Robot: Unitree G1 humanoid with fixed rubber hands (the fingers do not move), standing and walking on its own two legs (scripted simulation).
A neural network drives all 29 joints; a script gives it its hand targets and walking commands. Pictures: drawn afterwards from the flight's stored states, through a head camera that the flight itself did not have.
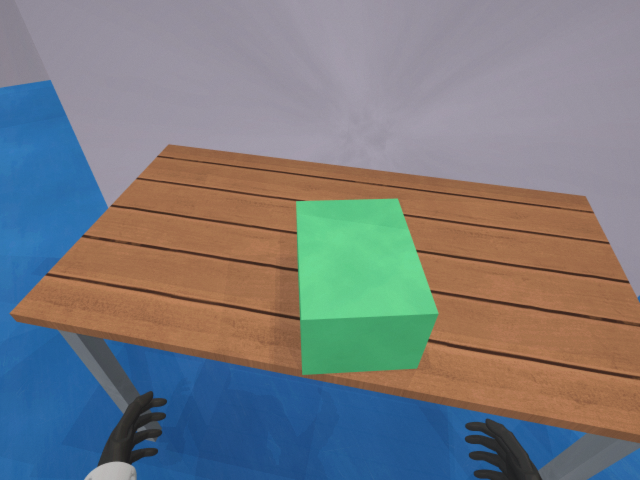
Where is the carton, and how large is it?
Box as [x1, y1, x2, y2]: [296, 199, 438, 374]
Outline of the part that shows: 397,199 296,201 302,374 417,367 438,313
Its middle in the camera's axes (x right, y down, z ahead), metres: +0.06 +0.07 +0.66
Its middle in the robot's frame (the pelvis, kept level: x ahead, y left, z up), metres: +0.46 -0.03 -0.03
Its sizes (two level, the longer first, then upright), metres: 0.254 0.185 0.149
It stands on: a table, 0.67 m high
